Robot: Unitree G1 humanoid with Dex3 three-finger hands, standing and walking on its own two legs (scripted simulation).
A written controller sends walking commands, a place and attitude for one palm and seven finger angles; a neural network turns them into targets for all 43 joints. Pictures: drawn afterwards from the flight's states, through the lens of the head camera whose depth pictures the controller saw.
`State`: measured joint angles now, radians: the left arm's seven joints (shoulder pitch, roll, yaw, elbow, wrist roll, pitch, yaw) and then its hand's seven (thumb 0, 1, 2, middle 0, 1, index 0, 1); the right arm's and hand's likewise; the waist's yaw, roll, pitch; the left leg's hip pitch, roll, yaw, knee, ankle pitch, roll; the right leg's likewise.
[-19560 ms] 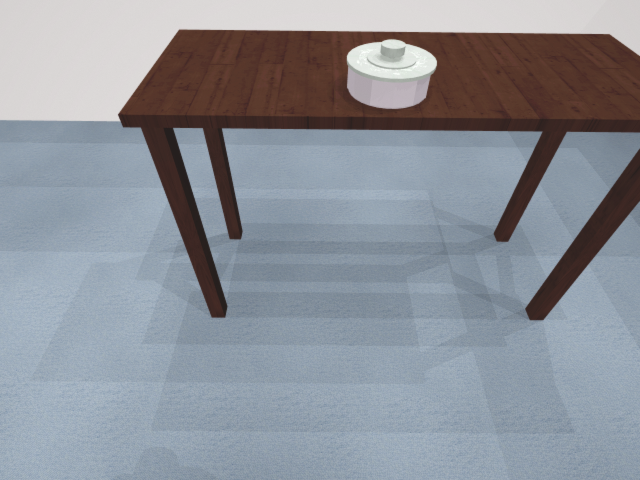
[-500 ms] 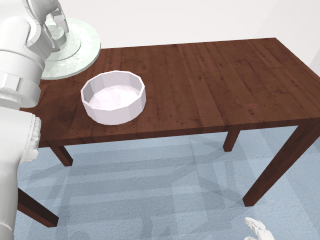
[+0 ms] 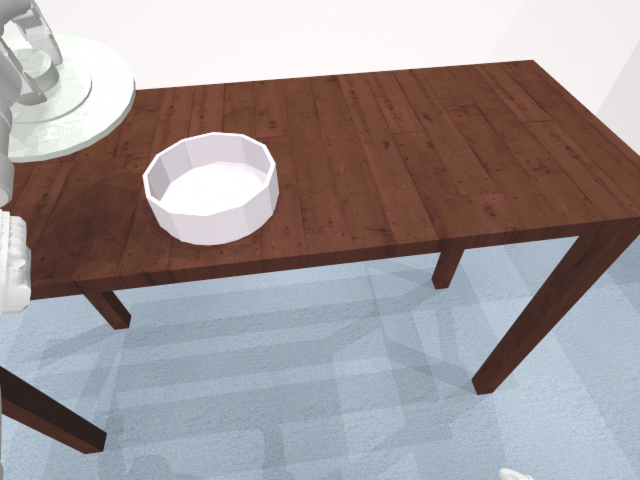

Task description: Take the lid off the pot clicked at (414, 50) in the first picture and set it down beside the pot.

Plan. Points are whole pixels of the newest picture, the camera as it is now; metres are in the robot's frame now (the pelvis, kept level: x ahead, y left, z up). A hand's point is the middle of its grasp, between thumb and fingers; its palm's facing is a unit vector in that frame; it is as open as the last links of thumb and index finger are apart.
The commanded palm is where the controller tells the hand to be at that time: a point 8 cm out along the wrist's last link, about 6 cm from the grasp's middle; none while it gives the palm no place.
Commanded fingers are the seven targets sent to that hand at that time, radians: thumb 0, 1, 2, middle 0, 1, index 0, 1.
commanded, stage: move the lid sideways beside the pot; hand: left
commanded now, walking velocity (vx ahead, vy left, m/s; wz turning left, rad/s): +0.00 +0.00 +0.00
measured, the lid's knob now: (28, 71) +0.47 +0.30 +0.29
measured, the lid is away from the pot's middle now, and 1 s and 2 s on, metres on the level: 0.16 0.24 0.23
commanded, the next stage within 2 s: lower the lid onto the table in 0.90 s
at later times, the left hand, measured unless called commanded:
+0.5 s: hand out of the picture +0.43 +0.34 +0.31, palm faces -0.10 -0.15 -0.98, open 8.4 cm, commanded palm +0.42 +0.35 +0.37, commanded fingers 0.00 0.59 1.03 -0.83 -1.07 -0.76 -1.03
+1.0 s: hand out of the picture +0.42 +0.37 +0.30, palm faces -0.15 -0.12 -0.98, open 8.4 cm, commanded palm +0.42 +0.37 +0.37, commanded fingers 0.00 0.59 1.03 -0.83 -1.07 -0.76 -1.03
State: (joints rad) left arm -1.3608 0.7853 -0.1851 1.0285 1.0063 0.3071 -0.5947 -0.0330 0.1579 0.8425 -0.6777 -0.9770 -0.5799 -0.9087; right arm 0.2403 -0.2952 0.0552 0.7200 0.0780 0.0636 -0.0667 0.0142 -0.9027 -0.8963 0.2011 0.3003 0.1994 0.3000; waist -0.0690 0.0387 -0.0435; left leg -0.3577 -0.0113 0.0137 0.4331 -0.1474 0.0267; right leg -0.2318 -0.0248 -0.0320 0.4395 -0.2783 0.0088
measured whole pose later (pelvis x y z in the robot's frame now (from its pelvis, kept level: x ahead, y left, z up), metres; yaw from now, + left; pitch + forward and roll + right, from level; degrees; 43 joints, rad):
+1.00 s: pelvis +0.01 +0.00 +0.00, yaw +1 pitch +5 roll -1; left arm -1.32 0.96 -0.12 1.06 1.04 0.21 -0.59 -0.03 0.16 0.84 -0.68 -0.98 -0.58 -0.91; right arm 0.25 -0.31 0.05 0.71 0.09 0.11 -0.07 0.01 -0.90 -0.90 0.20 0.30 0.20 0.30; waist -0.06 0.05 -0.02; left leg -0.37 0.00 0.00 0.45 -0.16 0.03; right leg -0.22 -0.01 -0.05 0.40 -0.27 0.01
